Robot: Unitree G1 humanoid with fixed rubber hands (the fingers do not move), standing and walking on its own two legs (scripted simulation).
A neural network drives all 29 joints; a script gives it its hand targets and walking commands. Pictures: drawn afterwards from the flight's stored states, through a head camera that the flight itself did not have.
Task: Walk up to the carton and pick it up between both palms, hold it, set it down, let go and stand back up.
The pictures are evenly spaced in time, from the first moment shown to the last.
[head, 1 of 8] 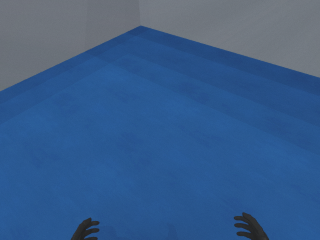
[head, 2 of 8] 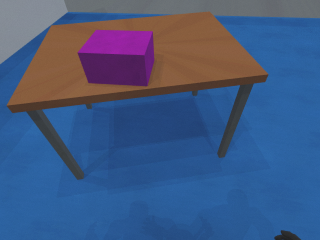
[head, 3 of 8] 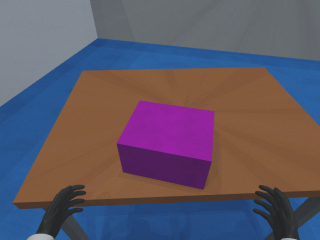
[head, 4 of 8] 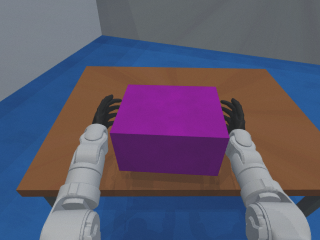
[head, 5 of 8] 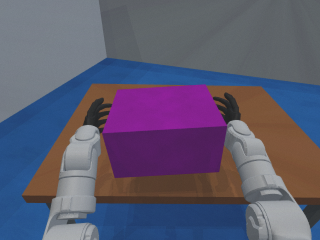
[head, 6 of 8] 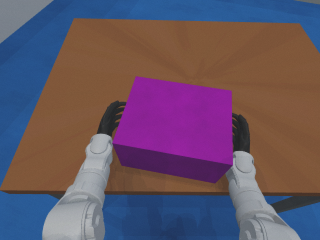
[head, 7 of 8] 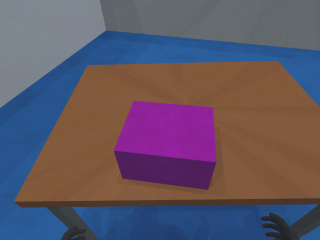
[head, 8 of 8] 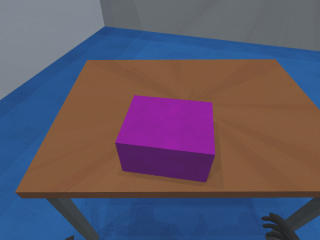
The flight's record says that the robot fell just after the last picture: no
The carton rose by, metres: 0.16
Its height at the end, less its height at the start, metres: +0.00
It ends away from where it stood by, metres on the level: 0.01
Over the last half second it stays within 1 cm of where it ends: yes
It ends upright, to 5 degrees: yes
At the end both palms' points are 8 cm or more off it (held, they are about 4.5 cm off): yes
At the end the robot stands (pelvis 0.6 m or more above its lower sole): yes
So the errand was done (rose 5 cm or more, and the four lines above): yes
